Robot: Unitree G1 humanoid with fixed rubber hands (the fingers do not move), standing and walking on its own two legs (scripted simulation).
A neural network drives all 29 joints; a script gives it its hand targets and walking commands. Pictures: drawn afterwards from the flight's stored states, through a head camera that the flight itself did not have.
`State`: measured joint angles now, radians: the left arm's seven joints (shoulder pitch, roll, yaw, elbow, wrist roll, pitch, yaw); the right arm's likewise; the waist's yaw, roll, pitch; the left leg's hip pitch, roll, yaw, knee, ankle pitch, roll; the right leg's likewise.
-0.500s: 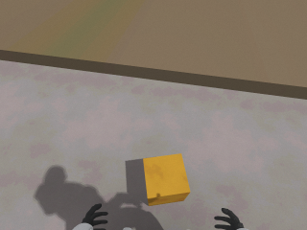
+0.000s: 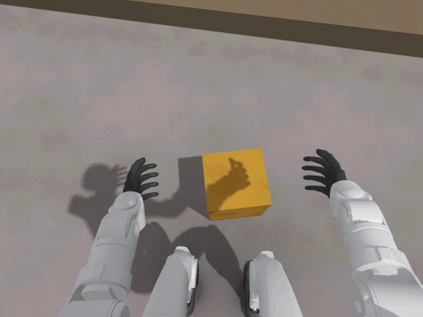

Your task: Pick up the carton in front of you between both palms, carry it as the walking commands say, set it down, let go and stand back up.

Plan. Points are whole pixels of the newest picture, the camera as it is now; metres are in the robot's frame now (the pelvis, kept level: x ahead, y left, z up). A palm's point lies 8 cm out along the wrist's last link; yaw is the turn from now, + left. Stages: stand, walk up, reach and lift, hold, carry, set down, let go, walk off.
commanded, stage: reach and lift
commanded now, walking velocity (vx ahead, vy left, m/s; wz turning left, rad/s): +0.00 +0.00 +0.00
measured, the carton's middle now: (234, 187) +0.48 -0.02 -0.55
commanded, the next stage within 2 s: none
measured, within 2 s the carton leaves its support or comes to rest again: neither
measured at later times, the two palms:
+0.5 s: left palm (156, 146) +0.47 +0.18 -0.14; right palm (319, 127) +0.53 -0.21 -0.14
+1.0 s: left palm (174, 180) +0.45 +0.18 -0.39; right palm (292, 171) +0.50 -0.20 -0.39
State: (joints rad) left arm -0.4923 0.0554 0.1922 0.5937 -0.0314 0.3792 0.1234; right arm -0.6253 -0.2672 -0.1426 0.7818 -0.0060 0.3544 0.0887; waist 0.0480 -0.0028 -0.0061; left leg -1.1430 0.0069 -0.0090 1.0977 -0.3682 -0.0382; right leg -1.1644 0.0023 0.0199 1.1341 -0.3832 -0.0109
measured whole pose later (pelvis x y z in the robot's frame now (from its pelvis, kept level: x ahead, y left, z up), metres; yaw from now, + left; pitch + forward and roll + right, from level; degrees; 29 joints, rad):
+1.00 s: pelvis -0.04 +0.01 -0.23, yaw +3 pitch +46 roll +4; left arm -1.12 0.13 0.24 0.81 -0.15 0.09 0.21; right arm -1.30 -0.48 -0.08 1.07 0.14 0.08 0.02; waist 0.04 0.02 0.11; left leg -2.17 -0.06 -0.02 1.87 -0.50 -0.07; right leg -2.21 0.03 0.07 1.92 -0.51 0.02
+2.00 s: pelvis -0.04 +0.00 -0.30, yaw +4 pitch +38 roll +5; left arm -1.42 0.09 0.38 1.08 -0.05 0.09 0.21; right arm -1.58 -0.41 0.01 1.31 0.08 0.11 -0.02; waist 0.01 0.07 0.31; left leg -2.26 -0.10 -0.03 2.13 -0.53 -0.11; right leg -2.30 0.01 0.05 2.19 -0.55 -0.01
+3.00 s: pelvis -0.01 +0.02 -0.12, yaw -3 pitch +37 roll +2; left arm -0.74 -0.14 0.44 0.55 0.12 0.31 0.14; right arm -0.85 -0.06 -0.28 0.73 -0.14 0.36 -0.03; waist 0.01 0.04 -0.20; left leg -1.70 -0.13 -0.10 1.57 -0.53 -0.07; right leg -1.73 0.11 0.11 1.58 -0.50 0.05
